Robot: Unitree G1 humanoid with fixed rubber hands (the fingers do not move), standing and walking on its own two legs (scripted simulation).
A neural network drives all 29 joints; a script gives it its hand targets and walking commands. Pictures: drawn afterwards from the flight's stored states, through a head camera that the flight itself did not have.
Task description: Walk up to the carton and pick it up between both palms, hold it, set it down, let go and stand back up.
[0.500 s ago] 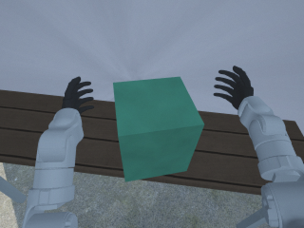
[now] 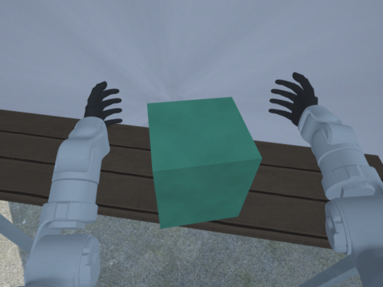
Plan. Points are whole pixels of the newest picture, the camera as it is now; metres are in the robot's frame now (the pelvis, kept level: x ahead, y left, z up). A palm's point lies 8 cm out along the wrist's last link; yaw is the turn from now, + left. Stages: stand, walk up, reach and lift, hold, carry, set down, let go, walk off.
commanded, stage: reach and lift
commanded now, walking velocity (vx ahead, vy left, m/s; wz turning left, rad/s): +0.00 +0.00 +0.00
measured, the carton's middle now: (195, 163) +0.41 +0.05 +0.01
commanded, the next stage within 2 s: none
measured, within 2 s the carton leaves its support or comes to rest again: neither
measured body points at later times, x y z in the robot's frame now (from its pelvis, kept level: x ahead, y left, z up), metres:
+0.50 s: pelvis +0.01 +0.00 +0.00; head +0.04 +0.00 +0.45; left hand +0.38 +0.27 +0.08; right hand +0.47 -0.18 +0.10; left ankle +0.03 +0.16 -0.75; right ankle -0.01 -0.10 -0.75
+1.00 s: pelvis +0.01 +0.00 +0.00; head +0.05 +0.01 +0.45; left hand +0.38 +0.24 +0.07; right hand +0.47 -0.14 +0.09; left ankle +0.03 +0.16 -0.75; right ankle -0.01 -0.10 -0.75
